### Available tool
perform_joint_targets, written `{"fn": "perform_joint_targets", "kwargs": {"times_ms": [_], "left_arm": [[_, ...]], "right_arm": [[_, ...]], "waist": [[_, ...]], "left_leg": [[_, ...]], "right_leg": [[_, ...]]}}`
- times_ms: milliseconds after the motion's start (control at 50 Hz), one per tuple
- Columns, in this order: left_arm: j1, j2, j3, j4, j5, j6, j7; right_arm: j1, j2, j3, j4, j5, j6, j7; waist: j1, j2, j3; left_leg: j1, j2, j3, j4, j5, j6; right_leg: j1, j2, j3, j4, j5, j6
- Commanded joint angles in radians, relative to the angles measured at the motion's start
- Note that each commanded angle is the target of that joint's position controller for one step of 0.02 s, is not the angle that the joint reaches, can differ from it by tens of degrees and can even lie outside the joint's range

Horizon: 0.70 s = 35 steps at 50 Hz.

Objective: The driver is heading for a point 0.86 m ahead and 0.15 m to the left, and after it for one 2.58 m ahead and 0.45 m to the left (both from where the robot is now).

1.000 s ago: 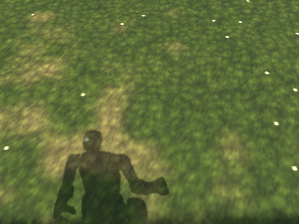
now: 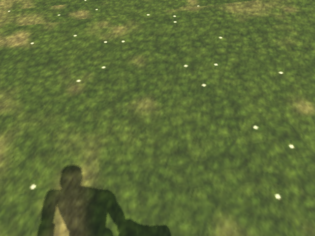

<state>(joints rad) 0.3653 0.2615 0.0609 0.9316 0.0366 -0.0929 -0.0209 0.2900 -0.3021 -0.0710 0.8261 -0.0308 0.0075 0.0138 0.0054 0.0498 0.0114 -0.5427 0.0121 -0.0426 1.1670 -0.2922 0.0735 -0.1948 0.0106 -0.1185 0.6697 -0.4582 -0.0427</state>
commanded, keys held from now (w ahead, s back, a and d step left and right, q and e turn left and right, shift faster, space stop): w+q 0.68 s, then w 0.32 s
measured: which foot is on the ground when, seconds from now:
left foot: up 0.00-0.30, down 0.32-0.68, up 0.70-1.00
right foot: down 0.00-0.32, up 0.34-0.66, down 0.68-1.00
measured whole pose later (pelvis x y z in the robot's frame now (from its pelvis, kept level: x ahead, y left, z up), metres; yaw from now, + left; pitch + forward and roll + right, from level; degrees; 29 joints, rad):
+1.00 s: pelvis +0.56 +0.06 -0.16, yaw +29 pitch +1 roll -1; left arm 0.39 0.23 0.06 0.95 0.02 -0.09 -0.01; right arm 0.15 -0.27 -0.05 0.86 -0.03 -0.01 0.05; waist 0.04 0.04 0.02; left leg -0.56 0.04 -0.04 0.80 -0.16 0.02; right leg -0.09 0.01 -0.07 0.29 -0.22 -0.02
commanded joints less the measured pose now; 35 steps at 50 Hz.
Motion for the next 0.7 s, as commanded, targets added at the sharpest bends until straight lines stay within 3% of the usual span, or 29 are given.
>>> {"fn": "perform_joint_targets", "kwargs": {"times_ms": [20, 40, 60, 100, 160, 180, 200, 220, 240, 260, 280, 300, 320, 340, 360, 380, 400, 420, 440, 460, 520, 560, 600, 620, 640, 660, 680, 700], "left_arm": [[-0.088, 0.094, 0.019, -0.038, -0.007, -0.050, 0.024], [-0.053, 0.082, 0.014, -0.024, -0.010, -0.053, 0.030], [-0.038, 0.075, 0.013, -0.010, -0.008, -0.058, 0.033], [-0.013, 0.059, 0.003, -0.011, -0.006, -0.060, 0.034], [0.092, 0.061, -0.002, 0.002, 0.021, -0.057, 0.025], [0.151, 0.061, -0.001, 0.014, 0.035, -0.053, 0.031], [0.186, 0.070, -0.002, 0.016, 0.051, -0.043, 0.040], [0.202, 0.077, 0.001, 0.020, 0.051, -0.032, 0.054], [0.189, 0.079, -0.002, 0.022, 0.049, -0.017, 0.065], [0.196, 0.075, -0.007, 0.034, 0.036, -0.003, 0.070], [0.198, 0.078, -0.008, 0.044, 0.021, 0.012, 0.075], [0.188, 0.083, -0.005, 0.051, 0.005, 0.023, 0.072], [0.137, 0.110, 0.008, 0.038, -0.019, 0.024, 0.055], [0.089, 0.075, 0.011, -0.027, -0.037, -0.002, 0.045], [0.087, 0.094, -0.006, -0.084, -0.050, -0.009, 0.055], [0.058, 0.141, -0.003, -0.092, -0.020, -0.017, 0.052], [0.040, 0.102, -0.013, -0.105, -0.015, -0.019, 0.041], [-0.055, 0.119, -0.003, -0.112, 0.011, -0.001, 0.035], [-0.060, 0.114, 0.002, -0.120, 0.025, 0.021, 0.026], [-0.068, 0.095, -0.004, -0.114, 0.022, 0.040, 0.028], [-0.138, 0.030, -0.022, -0.148, -0.004, 0.039, 0.017], [-0.180, 0.034, -0.021, -0.147, -0.011, 0.034, 0.014], [-0.250, 0.047, -0.017, -0.169, -0.015, 0.029, 0.014], [-0.253, 0.052, -0.014, -0.170, -0.013, 0.025, 0.013], [-0.212, 0.057, -0.010, -0.158, -0.010, 0.021, 0.014], [-0.118, 0.090, 0.003, -0.129, -0.001, 0.013, 0.019], [0.021, 0.174, 0.024, -0.118, 0.016, 0.003, 0.031], [0.049, 0.265, 0.039, -0.123, 0.019, 0.013, 0.041]], "right_arm": [[-0.154, -0.046, -0.021, -0.100, 0.019, 0.019, 0.025], [-0.168, -0.016, -0.018, -0.099, 0.009, 0.020, 0.045], [-0.161, 0.015, -0.010, -0.080, 0.010, 0.019, 0.054], [-0.160, 0.027, -0.003, -0.056, 0.011, 0.020, 0.064], [-0.323, -0.009, -0.003, -0.085, 0.003, 0.013, 0.056], [-0.381, -0.012, 0.000, -0.096, -0.003, 0.008, 0.058], [-0.429, -0.012, 0.002, -0.109, 0.001, -0.002, 0.057], [-0.453, -0.009, 0.008, -0.111, -0.002, -0.011, 0.053], [-0.413, 0.003, 0.014, -0.089, -0.008, -0.017, 0.049], [-0.326, 0.009, 0.017, -0.052, -0.022, -0.021, 0.046], [-0.188, -0.007, 0.009, -0.001, -0.030, -0.018, 0.041], [-0.006, -0.052, -0.013, 0.068, -0.039, -0.014, 0.034], [0.157, -0.089, -0.037, 0.121, -0.047, -0.012, 0.027], [0.261, -0.200, -0.061, 0.141, -0.024, -0.021, 0.035], [0.299, -0.231, -0.067, 0.119, 0.002, -0.030, 0.029], [0.242, -0.183, -0.053, 0.080, 0.020, -0.035, 0.014], [0.153, -0.182, -0.053, 0.073, -0.006, -0.025, -0.022], [0.027, -0.133, -0.032, 0.035, 0.002, -0.035, -0.042], [-0.034, -0.113, -0.021, 0.019, 0.006, -0.049, -0.044], [-0.056, -0.098, -0.015, 0.026, 0.010, -0.057, -0.038], [-0.066, -0.104, -0.019, 0.039, 0.016, -0.076, -0.020], [-0.039, -0.103, -0.027, 0.046, 0.028, -0.066, -0.004], [0.010, -0.104, -0.031, 0.053, 0.030, -0.050, 0.001], [0.024, -0.112, -0.034, 0.054, 0.027, -0.045, -0.001], [0.010, -0.124, -0.038, 0.049, 0.024, -0.044, -0.004], [0.006, -0.116, -0.036, 0.043, 0.020, -0.052, -0.005], [-0.004, -0.060, -0.021, 0.017, 0.023, -0.067, -0.002], [0.097, 0.017, -0.007, -0.009, 0.039, -0.071, -0.004]], "waist": [[-0.030, -0.139, 0.171], [-0.019, -0.120, 0.132], [-0.025, -0.127, 0.097], [-0.027, -0.118, 0.076], [0.053, -0.085, 0.158], [0.097, -0.069, 0.194], [0.124, -0.052, 0.223], [0.138, -0.026, 0.244], [0.118, -0.020, 0.236], [0.084, -0.017, 0.182], [0.030, -0.051, 0.113], [-0.049, -0.043, 0.030], [-0.160, 0.081, -0.028], [-0.176, 0.245, -0.079], [-0.199, 0.192, -0.300], [-0.169, -0.007, -0.318], [-0.099, 0.032, -0.266], [-0.036, -0.127, -0.122], [0.013, -0.116, -0.066], [0.041, -0.118, -0.016], [0.037, -0.022, -0.040], [0.006, 0.005, -0.065], [-0.023, -0.016, -0.044], [-0.015, -0.025, -0.028], [0.022, -0.037, -0.023], [0.075, -0.069, -0.047], [0.144, -0.188, -0.132], [0.083, -0.368, -0.215]], "left_leg": [[-0.111, 0.026, -0.037, -0.297, 0.387, -0.016], [-0.032, -0.007, 0.009, -0.346, 0.589, -0.009], [0.047, -0.019, 0.039, -0.398, 0.738, 0.003], [0.117, -0.022, 0.046, -0.414, 0.893, 0.026], [-0.037, -0.015, 0.067, -0.489, 0.858, 0.018], [-0.102, -0.013, 0.067, -0.532, 0.818, 0.007], [-0.161, -0.003, 0.057, -0.594, 0.778, 0.000], [-0.158, 0.004, 0.050, -0.675, 0.751, -0.006], [-0.068, 0.014, 0.066, -0.770, 0.757, -0.006], [0.065, 0.021, 0.091, -0.826, 0.799, 0.005], [0.220, 0.032, 0.091, -0.837, 0.782, 0.026], [0.406, 0.002, 0.107, -0.836, 0.714, 0.059], [0.640, 0.006, 0.087, -0.892, 0.772, 0.124], [1.062, 0.181, -0.055, -0.529, 1.279, 0.201], [1.298, 0.347, -0.290, -0.462, 1.326, 0.326], [1.207, 0.346, -0.332, -0.590, 0.924, 0.295], [1.059, 0.399, -0.502, -0.729, 0.436, 0.373], [0.765, 0.367, -0.501, -0.831, 0.410, 0.327], [0.541, 0.347, -0.493, -0.855, 0.540, 0.350], [0.357, 0.290, -0.427, -0.875, 0.615, 0.338], [0.187, 0.119, -0.236, -0.869, 0.686, 0.229], [0.238, 0.058, -0.205, -0.832, 0.600, 0.175], [0.283, 0.065, -0.259, -0.798, 0.489, 0.144], [0.283, 0.073, -0.296, -0.776, 0.419, 0.130], [0.256, 0.062, -0.311, -0.722, 0.371, 0.115], [0.205, 0.022, -0.297, -0.602, 0.346, 0.089], [0.125, -0.055, -0.196, -0.331, 0.231, 0.050], [-0.074, -0.181, -0.066, -0.071, -0.316, 0.029]], "right_leg": [[-0.160, -0.210, 0.208, -0.318, 0.033, -0.075], [-0.173, -0.187, 0.172, -0.295, 0.012, -0.074], [-0.200, -0.168, 0.127, -0.257, -0.004, -0.066], [-0.216, -0.175, 0.103, -0.185, -0.058, -0.058], [-0.065, -0.205, 0.115, -0.079, -0.102, -0.066], [0.009, -0.213, 0.120, -0.037, -0.088, -0.069], [0.076, -0.229, 0.136, -0.006, -0.055, -0.074], [0.109, -0.230, 0.130, 0.030, 0.014, -0.070], [0.101, -0.213, 0.087, 0.102, 0.064, -0.063], [0.100, -0.194, 0.044, 0.206, 0.141, -0.065], [0.087, -0.197, 0.037, 0.364, 0.272, -0.075], [0.045, -0.177, 0.013, 0.608, 0.430, -0.078], [-0.125, -0.088, -0.069, 1.001, 0.268, -0.054], [-0.642, -0.001, -0.030, 1.277, -0.302, -0.014], [-0.856, -0.062, 0.131, 1.298, -0.224, -0.005], [-0.854, -0.116, 0.179, 1.082, -0.031, -0.019], [-0.904, -0.100, 0.180, 1.039, 0.019, 0.013], [-0.798, -0.139, 0.178, 0.795, 0.099, 0.061], [-0.622, -0.155, 0.209, 0.640, 0.084, 0.098], [-0.482, -0.163, 0.197, 0.519, 0.079, 0.123], [-0.202, -0.114, 0.160, 0.186, 0.303, 0.093], [-0.150, -0.062, 0.130, 0.083, 0.403, 0.072], [-0.137, -0.038, 0.132, 0.002, 0.393, 0.064], [-0.099, -0.027, 0.132, -0.042, 0.367, 0.060], [-0.015, -0.010, 0.132, -0.102, 0.346, 0.054], [0.122, -0.010, 0.155, -0.147, 0.294, 0.035], [0.279, -0.203, 0.365, -0.231, 0.125, -0.016], [0.414, -0.454, 0.773, -0.376, 0.043, -0.114]]}}
Velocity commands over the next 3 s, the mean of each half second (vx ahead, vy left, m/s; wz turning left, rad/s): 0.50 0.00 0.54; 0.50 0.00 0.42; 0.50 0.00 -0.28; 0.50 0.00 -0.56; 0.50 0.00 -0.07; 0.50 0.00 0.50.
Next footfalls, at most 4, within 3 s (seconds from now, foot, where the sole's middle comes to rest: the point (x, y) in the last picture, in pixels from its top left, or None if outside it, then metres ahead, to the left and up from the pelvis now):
0.32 left None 0.33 0.09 -0.94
0.68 right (178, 232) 0.62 -0.03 -0.94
1.14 left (117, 219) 0.68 0.27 -0.94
1.66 right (138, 162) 1.02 0.18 -0.94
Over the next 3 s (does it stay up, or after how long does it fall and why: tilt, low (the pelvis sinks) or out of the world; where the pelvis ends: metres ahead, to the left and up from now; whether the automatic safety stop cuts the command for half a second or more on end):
stays up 1.56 0.24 -0.16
